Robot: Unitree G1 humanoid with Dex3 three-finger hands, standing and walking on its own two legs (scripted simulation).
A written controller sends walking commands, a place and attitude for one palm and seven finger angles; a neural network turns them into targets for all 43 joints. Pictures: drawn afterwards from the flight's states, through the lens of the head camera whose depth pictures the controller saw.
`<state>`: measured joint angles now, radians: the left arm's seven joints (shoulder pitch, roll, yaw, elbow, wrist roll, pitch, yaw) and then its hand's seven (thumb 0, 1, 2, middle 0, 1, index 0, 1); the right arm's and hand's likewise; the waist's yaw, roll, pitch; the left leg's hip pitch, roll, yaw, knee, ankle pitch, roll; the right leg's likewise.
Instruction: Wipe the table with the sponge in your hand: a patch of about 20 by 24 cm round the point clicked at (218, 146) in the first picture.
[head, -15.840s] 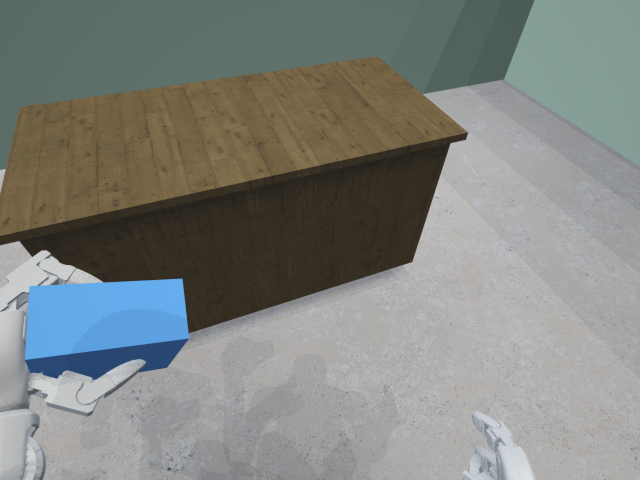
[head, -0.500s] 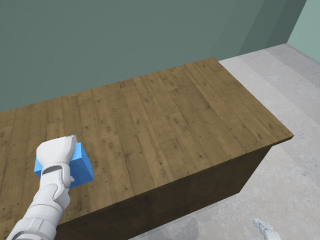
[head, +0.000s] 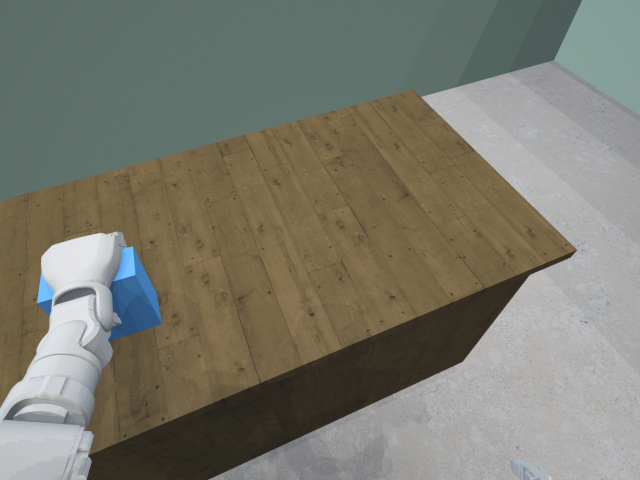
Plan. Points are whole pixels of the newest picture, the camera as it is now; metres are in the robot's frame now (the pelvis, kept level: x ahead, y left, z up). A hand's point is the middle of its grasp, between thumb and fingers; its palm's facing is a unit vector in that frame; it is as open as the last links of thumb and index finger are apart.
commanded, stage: wipe forward along the first lane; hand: left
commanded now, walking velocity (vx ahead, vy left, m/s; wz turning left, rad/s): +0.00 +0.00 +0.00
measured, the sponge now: (110, 306) +0.34 +0.34 -0.03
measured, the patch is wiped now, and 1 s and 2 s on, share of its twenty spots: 0.25 0.35 0.55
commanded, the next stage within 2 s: slide across to the middle lane in 0.50 s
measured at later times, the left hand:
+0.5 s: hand (93, 253) +0.41 +0.37 +0.01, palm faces -0.14 +0.01 -0.99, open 9.9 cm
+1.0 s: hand (114, 236) +0.44 +0.35 +0.01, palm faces -0.12 -0.01 -0.99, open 9.9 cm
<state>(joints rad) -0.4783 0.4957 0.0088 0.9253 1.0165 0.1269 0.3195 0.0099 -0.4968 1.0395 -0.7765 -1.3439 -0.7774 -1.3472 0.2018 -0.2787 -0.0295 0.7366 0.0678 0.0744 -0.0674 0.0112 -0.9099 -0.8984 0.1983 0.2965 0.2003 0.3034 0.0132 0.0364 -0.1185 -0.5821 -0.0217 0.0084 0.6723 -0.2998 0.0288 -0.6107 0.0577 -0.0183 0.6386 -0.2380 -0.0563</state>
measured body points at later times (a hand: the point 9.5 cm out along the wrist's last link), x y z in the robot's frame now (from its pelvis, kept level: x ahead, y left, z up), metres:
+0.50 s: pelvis +0.01 +0.02 +0.00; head +0.09 +0.03 +0.44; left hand +0.41 +0.36 +0.06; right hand +0.09 -0.25 -0.13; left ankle +0.01 +0.10 -0.72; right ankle +0.04 -0.08 -0.72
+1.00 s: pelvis +0.03 +0.04 +0.00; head +0.10 +0.05 +0.45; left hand +0.44 +0.34 +0.07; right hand +0.12 -0.22 -0.13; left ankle +0.01 +0.10 -0.72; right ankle +0.04 -0.08 -0.72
